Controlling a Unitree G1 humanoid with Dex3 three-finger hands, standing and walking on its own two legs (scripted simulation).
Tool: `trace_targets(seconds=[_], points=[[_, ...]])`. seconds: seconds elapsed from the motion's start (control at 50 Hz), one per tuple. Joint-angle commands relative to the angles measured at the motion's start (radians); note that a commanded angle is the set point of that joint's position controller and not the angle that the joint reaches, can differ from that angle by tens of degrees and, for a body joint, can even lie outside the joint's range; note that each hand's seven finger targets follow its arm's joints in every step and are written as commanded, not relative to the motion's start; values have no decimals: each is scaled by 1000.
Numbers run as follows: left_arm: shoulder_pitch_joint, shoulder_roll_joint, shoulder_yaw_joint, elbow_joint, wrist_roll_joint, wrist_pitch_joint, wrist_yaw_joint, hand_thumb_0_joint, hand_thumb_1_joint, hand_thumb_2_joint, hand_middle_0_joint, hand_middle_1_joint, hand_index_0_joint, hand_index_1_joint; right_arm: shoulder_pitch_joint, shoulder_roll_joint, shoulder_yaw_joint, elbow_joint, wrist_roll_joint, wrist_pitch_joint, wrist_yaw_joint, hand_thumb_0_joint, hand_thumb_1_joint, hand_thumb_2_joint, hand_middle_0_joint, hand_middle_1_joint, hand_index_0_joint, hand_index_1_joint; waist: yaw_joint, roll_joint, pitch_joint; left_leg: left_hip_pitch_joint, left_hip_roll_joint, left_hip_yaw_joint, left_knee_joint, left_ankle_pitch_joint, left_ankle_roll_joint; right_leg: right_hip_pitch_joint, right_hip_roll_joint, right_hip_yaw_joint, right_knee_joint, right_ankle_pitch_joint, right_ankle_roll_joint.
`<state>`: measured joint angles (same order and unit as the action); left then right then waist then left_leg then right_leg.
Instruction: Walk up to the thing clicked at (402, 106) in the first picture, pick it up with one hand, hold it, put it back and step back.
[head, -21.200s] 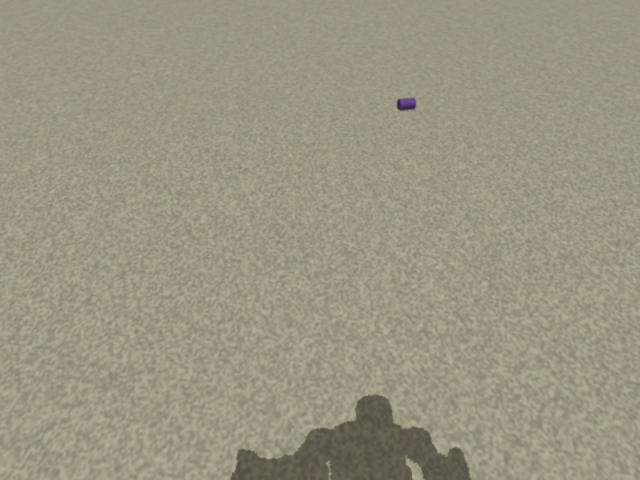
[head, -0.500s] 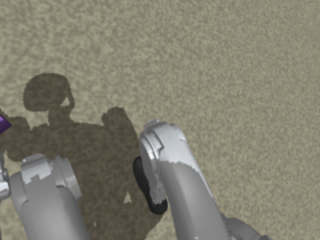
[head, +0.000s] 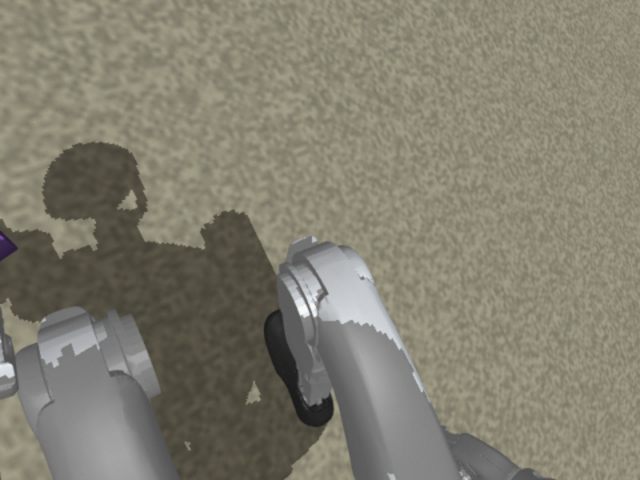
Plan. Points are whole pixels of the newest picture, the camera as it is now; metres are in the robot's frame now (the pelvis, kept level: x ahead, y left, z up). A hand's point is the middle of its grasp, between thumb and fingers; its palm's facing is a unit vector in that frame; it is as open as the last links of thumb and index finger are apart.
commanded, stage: close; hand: left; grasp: from above
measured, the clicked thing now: out of the picture +0.41 +0.29 -0.28
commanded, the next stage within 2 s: settle in 0.18 s
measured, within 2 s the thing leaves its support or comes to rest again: leaves its support in 0.64 s
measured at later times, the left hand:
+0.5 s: hand out of the picture +0.39 +0.30 -0.26, palm faces -0.38 -0.25 -0.89, open 8.8 cm
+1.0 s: hand out of the picture +0.39 +0.29 -0.17, palm faces -0.36 -0.23 -0.90, open 8.8 cm
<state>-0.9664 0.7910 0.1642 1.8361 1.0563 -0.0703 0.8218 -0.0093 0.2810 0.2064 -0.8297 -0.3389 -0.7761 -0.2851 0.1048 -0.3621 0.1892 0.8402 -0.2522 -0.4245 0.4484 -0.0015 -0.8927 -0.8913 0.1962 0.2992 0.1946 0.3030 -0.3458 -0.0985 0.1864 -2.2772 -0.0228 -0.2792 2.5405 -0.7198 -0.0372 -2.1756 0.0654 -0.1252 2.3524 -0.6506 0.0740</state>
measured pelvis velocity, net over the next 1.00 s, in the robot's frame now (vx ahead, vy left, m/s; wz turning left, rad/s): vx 0.01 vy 0.00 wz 0.06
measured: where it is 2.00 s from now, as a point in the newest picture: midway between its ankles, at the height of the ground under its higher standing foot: (232, 429)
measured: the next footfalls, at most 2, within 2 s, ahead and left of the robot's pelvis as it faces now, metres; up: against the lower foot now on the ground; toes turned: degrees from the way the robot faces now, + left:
none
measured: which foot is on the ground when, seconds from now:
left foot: down 0.00-1.00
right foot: down 0.00-1.00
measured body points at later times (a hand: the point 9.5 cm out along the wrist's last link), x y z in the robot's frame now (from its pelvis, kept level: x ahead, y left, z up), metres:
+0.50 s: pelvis +0.00 +0.00 +0.00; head +0.26 +0.11 +0.35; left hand +0.41 +0.30 -0.21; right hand +0.03 -0.25 -0.05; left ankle +0.07 +0.13 -0.28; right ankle +0.12 -0.13 -0.27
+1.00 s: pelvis +0.01 +0.00 +0.03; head +0.23 +0.08 +0.41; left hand +0.41 +0.30 -0.12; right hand +0.10 -0.27 -0.07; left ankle +0.07 +0.13 -0.28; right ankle +0.12 -0.13 -0.28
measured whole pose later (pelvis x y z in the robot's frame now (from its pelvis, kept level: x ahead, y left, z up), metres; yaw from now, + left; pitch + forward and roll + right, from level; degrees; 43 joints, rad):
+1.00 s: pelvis +0.01 +0.00 +0.03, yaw +4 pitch +34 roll -10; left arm -0.87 0.53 0.09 1.54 1.00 0.08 0.64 0.00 0.23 0.16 -0.96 -0.17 -0.91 -0.16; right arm 0.10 -0.33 0.05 0.85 -0.17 -0.29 0.38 0.00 -0.90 -0.89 0.20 0.30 0.19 0.30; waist -0.24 0.02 -0.07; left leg -2.29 -0.01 -0.18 2.40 -0.71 -0.03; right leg -2.22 0.04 -0.05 2.28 -0.66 0.05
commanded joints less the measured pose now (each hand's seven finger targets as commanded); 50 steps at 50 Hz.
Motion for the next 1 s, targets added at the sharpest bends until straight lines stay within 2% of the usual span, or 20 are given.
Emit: trace_targets(seconds=[0.0, 0.06, 0.1, 0.12, 0.14, 0.18, 0.24, 0.26, 0.32, 0.38, 0.42, 0.48, 0.58, 0.6, 0.68, 0.8, 0.86, 0.9, 0.94, 0.98], points=[[-223, 162, -14, -77, 2, 5, 27, 0, 579, 310, -996, -275, -992, -281, 197, -320, -79, 9, 17, -8, -8, 0, -886, -897, 200, 299, 199, 299, -72, 401, -588, 420, 44, 116, -279, 143, 38, 308, -1, -143, -209, 194, -84], [-200, 161, 2, -68, -3, 3, 26, 0, 612, 289, -1030, -242, -1022, -251, 208, -330, -83, 15, 17, -3, -12, 0, -886, -897, 200, 299, 199, 299, -65, 410, -624, 442, 47, 109, -291, 166, 35, 326, 3, -147, -206, 210, -87], [-208, 166, -10, -57, -1, 5, 19, 0, 623, 294, -1041, -241, -1031, -252, 209, -324, -73, 15, 14, -3, -15, 0, -887, -897, 200, 299, 199, 299, -76, 405, -601, 427, 45, 118, -286, 150, 36, 327, 5, -142, -212, 202, -86], [-201, 185, 11, -70, 0, 3, 23, 0, 626, 309, -1059, -228, -1040, -248, 214, -331, -82, 18, 20, -1, -18, 0, -887, -898, 200, 299, 199, 299, -61, 418, -620, 432, 45, 118, -290, 157, 38, 333, 4, -141, -217, 203, -87], [-216, 161, -8, -67, 0, 3, 17, 0, 649, 321, -1074, -228, -1055, -249, 205, -320, -77, 9, 18, -1, -17, 0, -886, -897, 200, 299, 199, 299, -74, 418, -604, 430, 45, 113, -289, 150, 35, 312, -1, -146, -203, 199, -88], [-186, 171, -1, -54, 0, 2, 19, 0, 663, 321, -1095, -219, -1072, -245, 210, -326, -77, 14, 15, 4, -20, 0, -887, -898, 200, 299, 199, 299, -64, 430, -616, 432, 46, 117, -292, 161, 34, 335, 7, -142, -210, 209, -91], [-200, 167, -3, -51, 2, -2, 15, 0, 705, 341, -1134, -203, -1104, -235, 215, -324, -69, 11, 10, 2, -19, 0, -885, -896, 200, 299, 199, 299, -76, 418, -609, 430, 44, 119, -286, 175, 36, 330, 4, -149, -206, 219, -87], [-202, 161, -21, -52, 2, 0, 8, 0, 715, 354, -1151, -199, -1116, -237, 199, -320, -66, 5, 11, 1, -20, 0, -886, -897, 200, 299, 199, 299, -80, 408, -581, 420, 44, 121, -285, 140, 37, 313, 4, -146, -210, 190, -88], [-190, 174, -7, -65, -8, 2, 4, 0, 737, 318, -1177, -253, -1172, -262, 199, -327, -74, 4, 21, 0, -25, 0, -897, -899, 200, 300, 199, 300, -63, 415, -578, 433, 47, 107, -303, 113, 34, 298, -1, -151, -206, 164, -88], [-185, 159, -1, -91, -13, 8, 8, 0, 755, 314, -1179, -268, -1182, -268, 213, -314, -81, 5, 20, 5, -24, 0, -897, -899, 200, 300, 199, 300, -49, 445, -628, 453, 47, 112, -309, 150, 30, 314, 2, -145, -207, 198, -92], [-206, 154, -4, -112, -13, 10, 7, 0, 781, 321, -1192, -280, -1197, -278, 220, -314, -84, 9, 14, 5, -18, 0, -897, -899, 200, 300, 199, 300, -56, 463, -642, 468, 47, 113, -306, 171, 27, 310, -1, -148, -195, 218, -92], [-206, 183, 29, -163, -15, 14, 13, 0, 768, 332, -1194, -265, -1192, -270, 234, -324, -103, 14, 19, 12, -22, 0, -896, -898, 200, 300, 199, 300, -43, 481, -693, 481, 48, 121, -306, 194, 30, 336, -1, -139, -210, 239, -94], [-251, 119, -4, -281, -21, 27, 1, 0, 819, 352, -1227, -283, -1227, -286, 220, -308, -134, 4, 25, 23, -21, 0, -896, -898, 200, 299, 199, 299, -26, 539, -749, 518, 46, 141, -327, 196, 23, 311, -4, -130, -213, 239, -104], [-261, 110, -10, -331, -26, 27, 1, 0, 811, 343, -1212, -280, -1217, -278, 206, -303, -138, 12, 34, 30, -22, 0, -894, -897, 200, 299, 200, 299, -3, 565, -763, 531, 47, 136, -351, 176, 19, 290, -5, -128, -210, 214, -110], [-211, 70, -21, -399, -28, 65, -10, 0, 837, 366, -1216, -312, -1227, -303, 217, -283, -168, 11, 60, 59, -31, 0, -891, -895, 200, 299, 200, 299, 36, 569, -848, 539, 44, 160, -371, 181, 26, 298, 0, -106, -230, 226, -117], [-192, -55, -67, -411, -51, 135, -67, 0, 753, 349, -1176, -250, -1170, -259, 215, -252, -191, 21, 87, 103, -47, 0, -889, -894, 200, 299, 200, 299, 52, 509, -862, 511, 37, 187, -396, 231, 32, 276, 0, -83, -250, 269, -118], [-210, -66, -68, -446, -49, 151, -105, 0, 725, 378, -1176, -236, -1153, -262, 219, -240, -209, 17, 96, 117, -60, 0, -890, -895, 200, 299, 200, 299, 74, 488, -901, 511, 30, 192, -418, 217, 37, 262, -7, -71, -259, 247, -120], [-173, -101, -89, -402, -55, 158, -134, 0, 751, 378, -1209, -228, -1180, -260, 199, -228, -216, 15, 102, 127, -75, 0, -892, -897, 200, 299, 199, 299, 74, 442, -865, 483, 25, 195, -437, 161, 41, 241, -7, -62, -276, 196, -119], [-207, -78, -72, -445, -46, 152, -154, 0, 763, 408, -1221, -231, -1188, -268, 209, -222, -222, 12, 100, 133, -87, 0, -891, -896, 200, 299, 200, 299, 82, 419, -893, 488, 21, 201, -435, 168, 45, 250, -12, -54, -280, 194, -117], [-202, -108, -95, -417, -45, 147, -177, 0, 777, 428, -1250, -227, -1208, -272, 199, -206, -223, 12, 100, 142, -100, 0, -893, -898, 200, 299, 199, 299, 80, 378, -877, 460, 15, 219, -431, 147, 52, 260, -10, -42, -299, 171, -115]])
